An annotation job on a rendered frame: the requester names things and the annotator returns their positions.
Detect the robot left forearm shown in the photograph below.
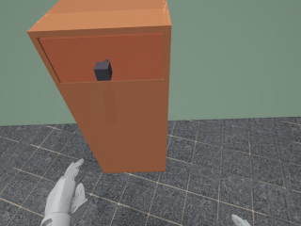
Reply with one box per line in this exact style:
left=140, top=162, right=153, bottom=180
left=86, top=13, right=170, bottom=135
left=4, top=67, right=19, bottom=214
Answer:
left=40, top=212, right=71, bottom=226

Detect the drawer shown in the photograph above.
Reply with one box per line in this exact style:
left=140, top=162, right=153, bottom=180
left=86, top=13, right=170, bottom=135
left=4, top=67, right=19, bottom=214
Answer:
left=40, top=32, right=164, bottom=83

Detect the left robot hand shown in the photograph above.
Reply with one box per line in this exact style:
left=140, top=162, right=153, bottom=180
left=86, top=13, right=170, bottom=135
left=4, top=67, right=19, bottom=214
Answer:
left=44, top=158, right=87, bottom=217

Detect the handle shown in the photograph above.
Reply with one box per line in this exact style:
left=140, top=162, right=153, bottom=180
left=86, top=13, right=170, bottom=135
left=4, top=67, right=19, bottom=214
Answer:
left=94, top=59, right=113, bottom=81

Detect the right robot hand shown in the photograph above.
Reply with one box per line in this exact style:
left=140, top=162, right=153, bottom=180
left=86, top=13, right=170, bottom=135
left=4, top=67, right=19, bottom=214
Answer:
left=231, top=214, right=250, bottom=226

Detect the cabinet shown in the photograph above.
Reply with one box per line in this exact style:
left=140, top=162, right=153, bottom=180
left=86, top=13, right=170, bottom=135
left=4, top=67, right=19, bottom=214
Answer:
left=27, top=0, right=172, bottom=173

